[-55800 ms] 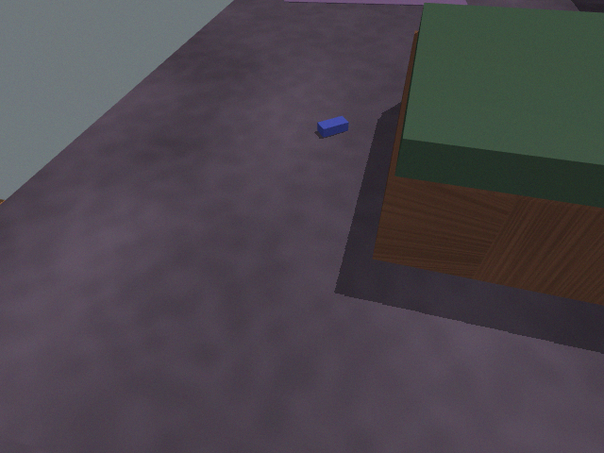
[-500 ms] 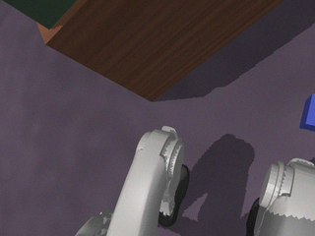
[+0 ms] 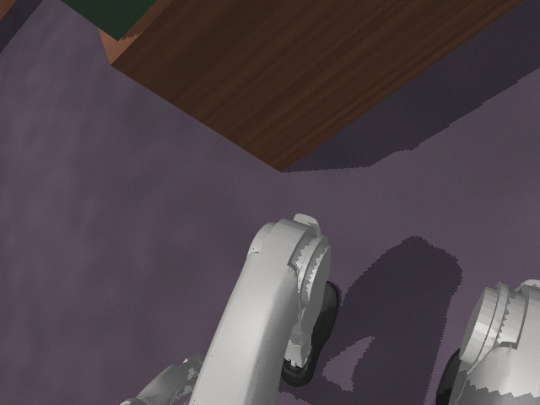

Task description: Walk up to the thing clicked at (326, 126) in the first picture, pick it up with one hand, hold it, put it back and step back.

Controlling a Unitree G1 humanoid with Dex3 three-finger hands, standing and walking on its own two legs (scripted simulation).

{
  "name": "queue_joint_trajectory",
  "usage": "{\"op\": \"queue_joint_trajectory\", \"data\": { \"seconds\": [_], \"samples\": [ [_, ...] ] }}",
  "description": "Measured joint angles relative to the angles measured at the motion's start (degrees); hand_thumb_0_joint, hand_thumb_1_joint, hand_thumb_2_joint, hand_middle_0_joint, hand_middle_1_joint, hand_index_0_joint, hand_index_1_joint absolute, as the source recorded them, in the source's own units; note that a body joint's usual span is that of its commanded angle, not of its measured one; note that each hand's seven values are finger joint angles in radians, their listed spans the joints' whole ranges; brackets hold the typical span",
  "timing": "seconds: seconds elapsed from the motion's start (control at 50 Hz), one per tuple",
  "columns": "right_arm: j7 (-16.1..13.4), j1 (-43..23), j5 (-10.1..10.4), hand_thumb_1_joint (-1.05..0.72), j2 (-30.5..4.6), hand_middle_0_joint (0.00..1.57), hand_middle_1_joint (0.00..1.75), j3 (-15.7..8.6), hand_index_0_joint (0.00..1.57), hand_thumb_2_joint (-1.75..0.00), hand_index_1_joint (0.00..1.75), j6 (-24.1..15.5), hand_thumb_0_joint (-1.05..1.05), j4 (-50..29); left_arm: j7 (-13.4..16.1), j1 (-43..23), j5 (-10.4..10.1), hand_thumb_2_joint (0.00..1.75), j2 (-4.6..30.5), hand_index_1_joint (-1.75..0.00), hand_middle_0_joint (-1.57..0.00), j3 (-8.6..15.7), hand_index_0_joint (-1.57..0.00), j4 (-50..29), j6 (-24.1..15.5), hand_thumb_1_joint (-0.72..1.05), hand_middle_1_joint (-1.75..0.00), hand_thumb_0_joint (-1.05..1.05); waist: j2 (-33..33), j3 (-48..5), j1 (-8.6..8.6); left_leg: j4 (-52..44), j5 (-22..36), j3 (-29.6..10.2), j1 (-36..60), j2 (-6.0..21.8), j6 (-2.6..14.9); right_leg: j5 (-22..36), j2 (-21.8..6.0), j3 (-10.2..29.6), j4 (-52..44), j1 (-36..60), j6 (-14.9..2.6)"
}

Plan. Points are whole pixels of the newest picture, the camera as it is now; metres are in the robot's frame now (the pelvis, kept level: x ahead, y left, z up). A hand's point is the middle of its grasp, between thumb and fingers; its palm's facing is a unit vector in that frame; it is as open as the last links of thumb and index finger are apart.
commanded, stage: rest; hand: right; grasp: from above
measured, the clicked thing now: out of the picture +0.43 -0.32 -0.26
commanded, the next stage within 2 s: open in 0.02 s
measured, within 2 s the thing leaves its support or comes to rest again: neither
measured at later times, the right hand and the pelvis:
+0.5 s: hand out of the picture +0.43 -0.32 -0.24, palm faces -0.44 +0.15 -0.89, open 11.6 cm; pelvis +0.00 +0.00 +0.00, yaw +1 degrees
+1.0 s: hand out of the picture +0.43 -0.33 -0.23, palm faces -0.45 +0.17 -0.88, open 13.7 cm; pelvis +0.00 +0.00 +0.00, yaw +1 degrees
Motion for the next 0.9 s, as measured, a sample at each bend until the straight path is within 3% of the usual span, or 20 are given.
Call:
{"op": "queue_joint_trajectory", "data": {
  "seconds": [0.24,0.62,0.9],
  "samples": [
    [-0.8,-0.9,0.3,0.12,-1.9,0.61,0.57,0.5,0.66,-0.59,0.57,-0.7,0.0,2.3,-0.1,0.3,0.6,0.89,0.6,-0.3,-0.2,-1.6,-0.21,-0.5,-0.6,0.9,-0.3,0.0,0.4,1.0,0.62,-0.5,0.8,0.5,0.3,-0.3,-0.06,0.4,-0.1,0.6,0.0,0.2,-0.01],
    [-1.4,-0.5,0.8,0.29,-2.1,0.32,0.85,1.4,0.33,-0.86,0.85,-0.3,0.0,0.4,-1.4,-1.0,0.8,0.89,1.1,-0.3,-0.2,-1.9,-0.21,-0.6,-2.6,0.89,-0.3,0.0,1.2,1.6,0.2,-0.7,0.4,1.1,0.9,-0.3,-0.1,-0.2,0.0,1.3,0.1,0.7,0.37],
    [1.3,-0.6,2.9,0.46,-2.9,0.13,1.0,1.1,0.12,-1.02,1.01,0.3,0.0,-0.4,-1.4,-0.4,0.4,0.89,1.2,-0.3,-0.2,-1.7,-0.21,-0.9,-2.3,0.89,-0.3,0.0,0.6,2.1,0.25,-1.1,0.6,1.1,1.0,-0.2,-0.11,0.1,0.1,1.3,-0.2,0.6,0.27]
  ]
}}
